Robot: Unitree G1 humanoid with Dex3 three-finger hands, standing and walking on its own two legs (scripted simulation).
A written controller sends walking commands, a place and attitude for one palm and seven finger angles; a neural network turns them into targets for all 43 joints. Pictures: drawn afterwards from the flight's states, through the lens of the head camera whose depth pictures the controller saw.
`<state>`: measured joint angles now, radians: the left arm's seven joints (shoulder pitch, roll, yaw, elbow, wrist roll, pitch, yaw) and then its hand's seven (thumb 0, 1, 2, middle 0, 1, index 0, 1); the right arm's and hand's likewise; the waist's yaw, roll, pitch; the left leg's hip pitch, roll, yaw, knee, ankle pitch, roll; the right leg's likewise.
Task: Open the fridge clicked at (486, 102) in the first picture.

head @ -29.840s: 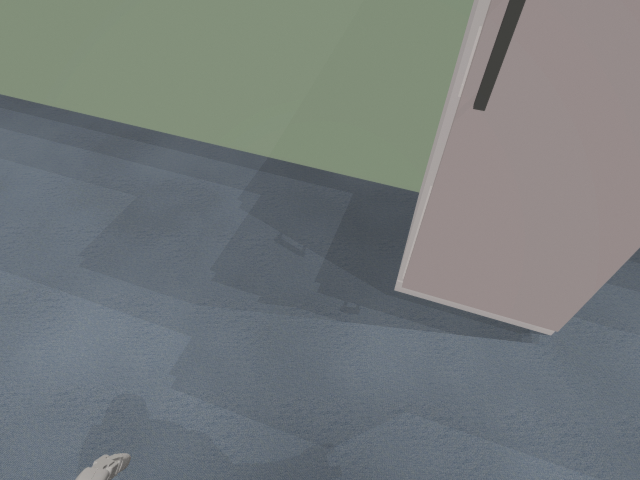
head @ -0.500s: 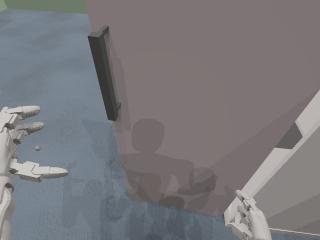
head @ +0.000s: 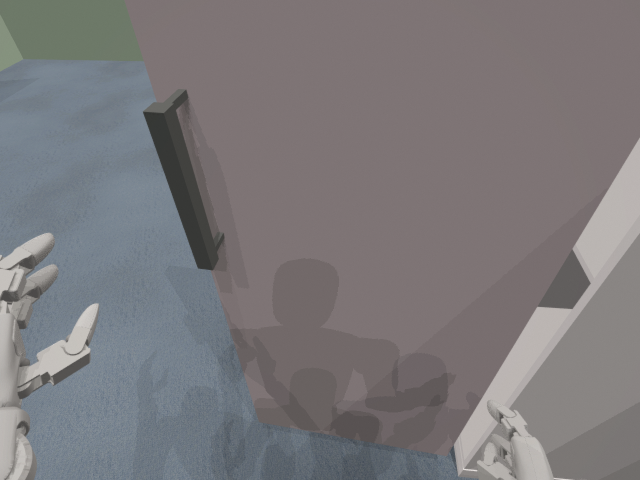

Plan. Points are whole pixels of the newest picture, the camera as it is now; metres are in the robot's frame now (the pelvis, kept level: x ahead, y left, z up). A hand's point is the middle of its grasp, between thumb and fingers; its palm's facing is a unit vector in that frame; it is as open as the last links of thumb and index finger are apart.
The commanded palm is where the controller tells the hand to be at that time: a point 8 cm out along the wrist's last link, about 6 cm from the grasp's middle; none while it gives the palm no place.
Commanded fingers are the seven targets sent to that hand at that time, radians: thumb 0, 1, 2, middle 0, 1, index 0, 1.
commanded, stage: draw the hand back to the body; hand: left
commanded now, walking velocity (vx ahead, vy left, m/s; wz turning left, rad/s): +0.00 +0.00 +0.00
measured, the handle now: (195, 188) +0.41 +0.22 +0.18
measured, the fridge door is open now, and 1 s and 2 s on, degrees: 85 85 85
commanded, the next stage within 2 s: step back with the hand held close in 0.42 s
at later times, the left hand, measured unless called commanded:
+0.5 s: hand (75, 347) +0.18 +0.26 +0.16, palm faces +0.51 -0.78 -0.37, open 7.4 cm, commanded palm +0.13 +0.29 +0.17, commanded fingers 0.00 0.90 0.90 -0.20 -0.30 -0.20 -0.30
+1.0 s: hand (6, 394) +0.13 +0.29 +0.16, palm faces +0.48 -0.72 -0.50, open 7.4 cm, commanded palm +0.07 +0.32 +0.17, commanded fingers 0.00 0.90 0.90 -0.20 -0.30 -0.20 -0.30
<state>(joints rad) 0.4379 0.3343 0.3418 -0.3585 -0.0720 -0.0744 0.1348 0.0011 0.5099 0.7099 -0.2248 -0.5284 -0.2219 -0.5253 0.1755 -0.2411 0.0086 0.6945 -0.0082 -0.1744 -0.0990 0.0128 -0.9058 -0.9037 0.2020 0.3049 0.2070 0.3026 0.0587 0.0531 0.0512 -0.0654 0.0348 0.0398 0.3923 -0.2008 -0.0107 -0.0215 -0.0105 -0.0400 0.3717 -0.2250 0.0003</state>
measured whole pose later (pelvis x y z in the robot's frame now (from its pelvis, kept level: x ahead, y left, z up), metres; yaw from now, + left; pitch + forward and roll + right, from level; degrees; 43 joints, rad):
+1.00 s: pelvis -0.06 +0.02 -0.02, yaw +2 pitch -2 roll +0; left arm 0.52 0.41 0.41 -0.48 -0.04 -0.14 0.17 0.01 0.89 0.89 -0.22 -0.31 -0.21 -0.30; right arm 0.19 -0.22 0.02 0.58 0.00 -0.06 -0.11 0.01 -0.91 -0.90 0.20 0.30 0.21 0.30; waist 0.03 0.04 0.05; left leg -0.35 0.00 0.03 0.56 -0.18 0.03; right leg -0.32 -0.02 0.01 0.59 -0.25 0.02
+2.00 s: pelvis -0.31 +0.01 -0.01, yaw -1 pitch -2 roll +0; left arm 0.55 0.40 0.39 -0.53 -0.05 -0.14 0.18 0.01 0.89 0.89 -0.22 -0.31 -0.21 -0.30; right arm 0.23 -0.21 0.02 0.64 -0.01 -0.07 -0.09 0.01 -0.91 -0.90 0.20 0.31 0.21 0.30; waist 0.03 -0.03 -0.02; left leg -0.44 0.01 0.03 0.77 -0.33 -0.01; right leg -0.26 0.02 -0.01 0.55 -0.27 -0.04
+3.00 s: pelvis -0.36 +0.01 -0.02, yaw +3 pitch -1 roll +0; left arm 0.25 0.20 0.00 0.82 0.01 0.03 0.02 -0.03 1.00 0.89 -0.21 -0.30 -0.21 -0.30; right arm 0.21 -0.20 0.01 0.87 -0.02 0.03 0.00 0.01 -0.91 -0.90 0.20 0.30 0.21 0.30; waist -0.03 -0.04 0.10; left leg -0.37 0.03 0.02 0.61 -0.23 -0.02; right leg -0.29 -0.01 0.00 0.64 -0.34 0.01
